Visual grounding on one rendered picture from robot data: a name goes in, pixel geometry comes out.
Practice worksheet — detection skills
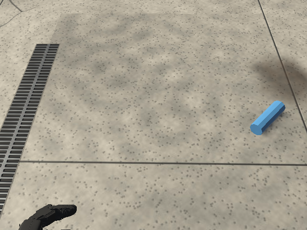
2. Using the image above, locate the left robot hand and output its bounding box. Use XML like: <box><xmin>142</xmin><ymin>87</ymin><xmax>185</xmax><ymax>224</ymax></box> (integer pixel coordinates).
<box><xmin>18</xmin><ymin>204</ymin><xmax>77</xmax><ymax>230</ymax></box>

